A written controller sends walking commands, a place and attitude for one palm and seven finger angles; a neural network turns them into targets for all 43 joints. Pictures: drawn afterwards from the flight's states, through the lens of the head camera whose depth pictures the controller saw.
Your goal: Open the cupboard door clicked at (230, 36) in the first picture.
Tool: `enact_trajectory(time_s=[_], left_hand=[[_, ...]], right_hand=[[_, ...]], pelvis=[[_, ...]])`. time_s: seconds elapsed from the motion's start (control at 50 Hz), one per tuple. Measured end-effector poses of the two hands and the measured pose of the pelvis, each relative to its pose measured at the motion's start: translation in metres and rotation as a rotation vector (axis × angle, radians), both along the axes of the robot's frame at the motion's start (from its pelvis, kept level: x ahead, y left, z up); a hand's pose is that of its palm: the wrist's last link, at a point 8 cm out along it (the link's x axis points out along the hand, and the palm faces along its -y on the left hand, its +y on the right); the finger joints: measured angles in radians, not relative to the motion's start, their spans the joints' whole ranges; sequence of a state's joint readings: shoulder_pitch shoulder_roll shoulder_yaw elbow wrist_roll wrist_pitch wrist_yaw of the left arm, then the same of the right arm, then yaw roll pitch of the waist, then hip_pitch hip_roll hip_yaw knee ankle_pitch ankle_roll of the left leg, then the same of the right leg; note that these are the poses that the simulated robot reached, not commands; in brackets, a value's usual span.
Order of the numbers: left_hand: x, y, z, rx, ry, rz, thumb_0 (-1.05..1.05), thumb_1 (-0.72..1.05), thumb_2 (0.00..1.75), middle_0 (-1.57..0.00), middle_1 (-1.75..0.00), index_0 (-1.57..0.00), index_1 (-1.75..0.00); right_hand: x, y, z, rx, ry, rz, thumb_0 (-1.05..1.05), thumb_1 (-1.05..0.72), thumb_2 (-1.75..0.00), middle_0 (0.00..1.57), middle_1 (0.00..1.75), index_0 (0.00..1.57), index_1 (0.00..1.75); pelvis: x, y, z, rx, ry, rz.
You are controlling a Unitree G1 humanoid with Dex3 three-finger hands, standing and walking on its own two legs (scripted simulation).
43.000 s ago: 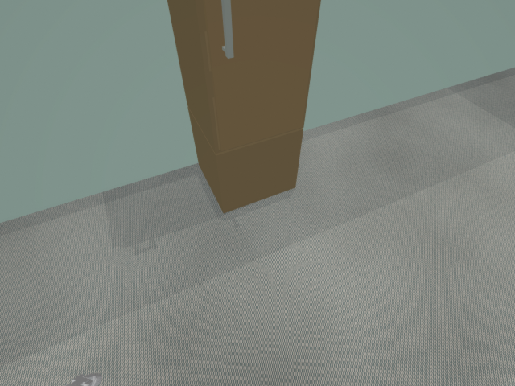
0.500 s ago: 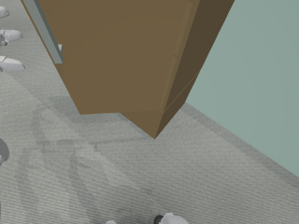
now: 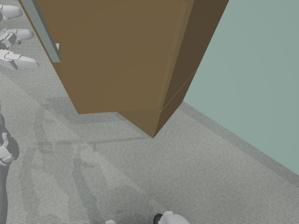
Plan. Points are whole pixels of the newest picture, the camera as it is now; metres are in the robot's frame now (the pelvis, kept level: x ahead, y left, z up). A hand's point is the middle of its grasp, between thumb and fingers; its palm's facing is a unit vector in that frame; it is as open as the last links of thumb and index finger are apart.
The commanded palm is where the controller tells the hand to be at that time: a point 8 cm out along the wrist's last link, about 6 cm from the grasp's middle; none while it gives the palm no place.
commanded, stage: slide the fingers in behind the handle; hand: left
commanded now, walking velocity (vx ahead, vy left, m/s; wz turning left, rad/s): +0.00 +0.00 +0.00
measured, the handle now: (44, 26) +0.57 +0.20 +0.16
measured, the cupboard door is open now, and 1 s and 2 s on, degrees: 44 44 44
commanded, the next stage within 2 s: close the thumb around the handle in 1.24 s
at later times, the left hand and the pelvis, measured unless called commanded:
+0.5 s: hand (33, 41) +0.52 +0.22 +0.16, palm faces +0.00 -1.00 +0.00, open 14.0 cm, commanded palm +0.50 +0.26 +0.15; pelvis +0.00 +0.00 +0.00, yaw +0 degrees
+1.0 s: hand (47, 41) +0.52 +0.19 +0.16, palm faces +0.02 -1.00 -0.01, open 14.0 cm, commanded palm +0.49 +0.24 +0.15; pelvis +0.00 -0.01 +0.00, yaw +0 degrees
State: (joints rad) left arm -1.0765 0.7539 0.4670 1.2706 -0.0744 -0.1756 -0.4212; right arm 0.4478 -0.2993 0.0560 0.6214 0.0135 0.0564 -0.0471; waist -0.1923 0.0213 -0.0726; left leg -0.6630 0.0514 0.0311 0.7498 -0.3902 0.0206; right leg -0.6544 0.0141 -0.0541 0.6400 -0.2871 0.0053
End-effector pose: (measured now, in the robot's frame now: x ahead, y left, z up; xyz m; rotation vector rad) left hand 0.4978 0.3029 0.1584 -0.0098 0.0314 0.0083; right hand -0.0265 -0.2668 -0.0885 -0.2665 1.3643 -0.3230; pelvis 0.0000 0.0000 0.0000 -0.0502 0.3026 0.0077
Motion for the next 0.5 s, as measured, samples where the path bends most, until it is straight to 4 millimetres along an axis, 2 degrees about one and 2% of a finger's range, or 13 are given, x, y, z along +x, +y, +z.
enact_trajectory(time_s=[0.3, 0.5], left_hand=[[-0.001, -0.008, 0.000, 0.014, 0.005, 0.009, -0.01, -0.50, 0.30, -0.30, -1.20, -0.30, -1.20], [0.000, -0.031, 0.002, 0.011, -0.014, -0.009, -0.01, -0.50, 0.30, -0.30, -1.20, -0.30, -1.20]], right_hand=[[0.000, 0.001, -0.002, 0.020, -0.004, -0.006, 0.01, -0.91, -0.90, 0.20, 0.30, 0.20, 0.30], [0.013, -0.004, -0.004, 0.024, -0.035, 0.014, 0.01, -0.91, -0.90, 0.20, 0.30, 0.20, 0.30]], pelvis=[[0.002, -0.003, 0.001, 0.004, -0.006, -0.004], [0.004, -0.004, 0.002, 0.006, -0.016, 0.003]])
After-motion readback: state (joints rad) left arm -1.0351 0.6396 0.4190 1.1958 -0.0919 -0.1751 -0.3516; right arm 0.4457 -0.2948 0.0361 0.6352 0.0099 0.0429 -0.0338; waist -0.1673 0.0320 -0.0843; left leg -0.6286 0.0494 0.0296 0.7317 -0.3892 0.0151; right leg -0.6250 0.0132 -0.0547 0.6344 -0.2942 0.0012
